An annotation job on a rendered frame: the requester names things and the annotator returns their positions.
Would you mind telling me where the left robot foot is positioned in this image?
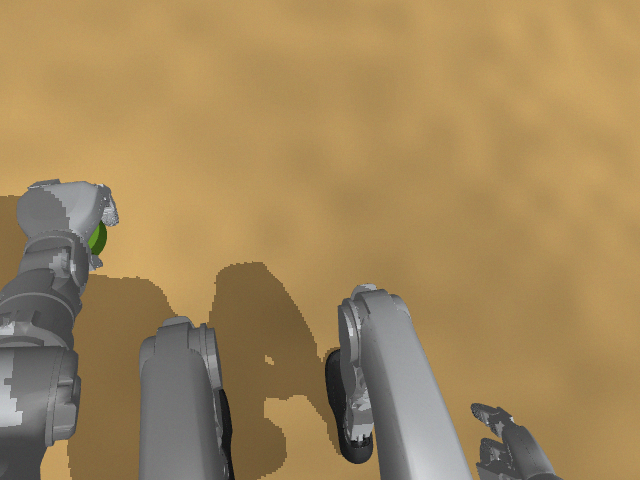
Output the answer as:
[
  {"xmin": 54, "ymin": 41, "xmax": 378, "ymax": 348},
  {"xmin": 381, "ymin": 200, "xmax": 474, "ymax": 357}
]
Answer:
[{"xmin": 219, "ymin": 389, "xmax": 235, "ymax": 480}]

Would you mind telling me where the right robot foot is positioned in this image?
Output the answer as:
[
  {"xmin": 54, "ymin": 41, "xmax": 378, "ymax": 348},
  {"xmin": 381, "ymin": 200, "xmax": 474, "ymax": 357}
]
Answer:
[{"xmin": 325, "ymin": 349, "xmax": 373, "ymax": 464}]

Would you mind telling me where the tin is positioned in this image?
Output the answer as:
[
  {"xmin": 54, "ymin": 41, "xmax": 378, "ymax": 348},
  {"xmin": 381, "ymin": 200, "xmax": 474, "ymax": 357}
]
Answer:
[{"xmin": 88, "ymin": 221, "xmax": 107, "ymax": 255}]

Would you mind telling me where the left robot arm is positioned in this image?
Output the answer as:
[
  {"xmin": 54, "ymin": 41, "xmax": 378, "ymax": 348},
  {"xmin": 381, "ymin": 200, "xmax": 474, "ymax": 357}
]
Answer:
[{"xmin": 0, "ymin": 231, "xmax": 90, "ymax": 480}]

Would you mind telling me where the left robot hand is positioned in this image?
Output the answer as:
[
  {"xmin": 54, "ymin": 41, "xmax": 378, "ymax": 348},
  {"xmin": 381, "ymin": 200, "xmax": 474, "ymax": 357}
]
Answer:
[{"xmin": 16, "ymin": 179, "xmax": 119, "ymax": 271}]

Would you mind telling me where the right robot hand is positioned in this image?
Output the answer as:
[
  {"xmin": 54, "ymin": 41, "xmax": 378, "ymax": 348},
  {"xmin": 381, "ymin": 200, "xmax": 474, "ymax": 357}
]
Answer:
[{"xmin": 471, "ymin": 403, "xmax": 556, "ymax": 480}]

